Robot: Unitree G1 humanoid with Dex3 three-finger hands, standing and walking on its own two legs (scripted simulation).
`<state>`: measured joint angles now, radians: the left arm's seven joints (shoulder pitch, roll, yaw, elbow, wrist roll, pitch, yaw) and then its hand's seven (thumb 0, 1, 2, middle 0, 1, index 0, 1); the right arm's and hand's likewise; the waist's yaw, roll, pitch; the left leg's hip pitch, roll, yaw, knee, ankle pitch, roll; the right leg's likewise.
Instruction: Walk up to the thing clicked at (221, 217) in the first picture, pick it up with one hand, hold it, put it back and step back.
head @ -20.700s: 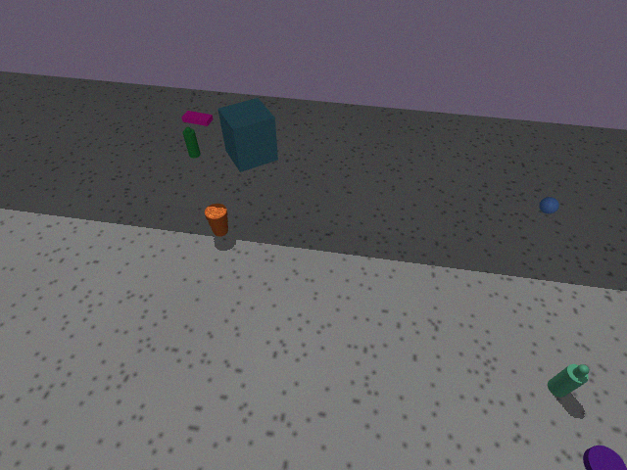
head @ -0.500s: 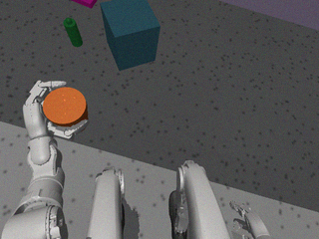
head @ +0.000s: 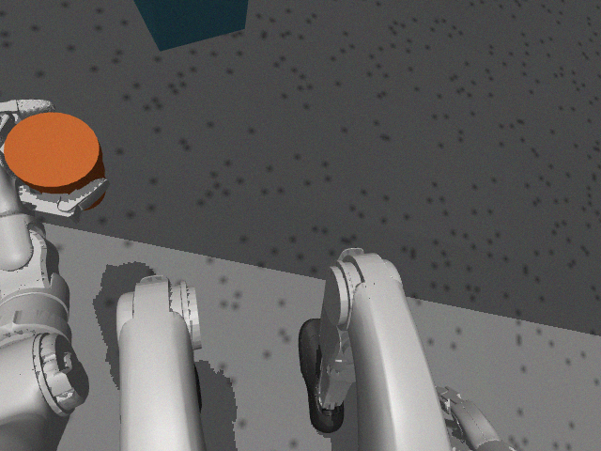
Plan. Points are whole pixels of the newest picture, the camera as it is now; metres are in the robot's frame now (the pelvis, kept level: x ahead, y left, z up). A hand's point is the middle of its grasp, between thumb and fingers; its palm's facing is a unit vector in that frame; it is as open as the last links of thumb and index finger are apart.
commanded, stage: crouch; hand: left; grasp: from the side
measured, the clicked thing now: (69, 172) +0.47 +0.24 -0.09
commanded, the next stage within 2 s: lower in 0.60 s
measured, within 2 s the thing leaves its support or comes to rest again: neither
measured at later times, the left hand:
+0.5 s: hand (74, 181) +0.48 +0.25 -0.15, palm faces +0.27 -0.96 -0.03, open 11.4 cm
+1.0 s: hand (89, 194) +0.48 +0.25 -0.20, palm faces +0.29 -0.96 -0.01, open 11.4 cm
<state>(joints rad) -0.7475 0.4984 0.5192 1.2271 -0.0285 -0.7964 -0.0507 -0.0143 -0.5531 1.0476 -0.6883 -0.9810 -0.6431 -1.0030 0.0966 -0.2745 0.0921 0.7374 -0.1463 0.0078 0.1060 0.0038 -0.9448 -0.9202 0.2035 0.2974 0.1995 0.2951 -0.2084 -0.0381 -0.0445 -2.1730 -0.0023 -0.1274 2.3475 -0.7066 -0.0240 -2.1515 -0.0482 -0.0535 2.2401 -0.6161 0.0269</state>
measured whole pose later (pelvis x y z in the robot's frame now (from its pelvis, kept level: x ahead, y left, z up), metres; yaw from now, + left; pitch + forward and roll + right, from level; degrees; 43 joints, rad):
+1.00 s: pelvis -0.01 +0.01 -0.06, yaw -6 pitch +21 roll -13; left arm -0.74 0.73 0.58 1.37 -0.04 -0.94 -0.02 -0.01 -0.55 1.05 -0.70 -0.97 -0.65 -0.99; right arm -0.04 -0.35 0.34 0.65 -0.28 0.04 0.15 0.00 -0.94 -0.91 0.21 0.30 0.20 0.30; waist -0.29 -0.16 0.21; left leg -2.25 -0.01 -0.26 2.58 -0.72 -0.02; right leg -2.17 -0.01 -0.15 2.37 -0.58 0.06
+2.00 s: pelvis -0.01 +0.03 -0.06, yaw -10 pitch +14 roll -19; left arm -0.75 0.91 0.55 1.54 -0.02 -1.08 0.08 -0.01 -0.55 1.05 -0.70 -0.96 -0.65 -0.98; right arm -0.18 -0.38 0.53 0.56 -0.37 0.05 0.14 0.00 -0.92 -0.91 0.21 0.30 0.20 0.30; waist -0.31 -0.28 0.34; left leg -2.21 -0.01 -0.37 2.66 -0.74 0.00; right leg -2.08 0.03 -0.23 2.34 -0.55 0.09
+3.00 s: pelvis -0.02 +0.03 -0.06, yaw -10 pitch +14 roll -19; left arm -0.73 0.94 0.62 1.34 -0.06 -1.02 -0.03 -0.02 -0.61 0.06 -0.08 -0.04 -0.08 -0.05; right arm -0.12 -0.37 0.49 0.54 -0.33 0.08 0.12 0.00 -0.92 -0.91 0.21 0.30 0.20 0.30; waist -0.27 -0.27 0.30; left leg -2.20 0.00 -0.36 2.64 -0.73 0.01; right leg -2.07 0.03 -0.23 2.32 -0.55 0.08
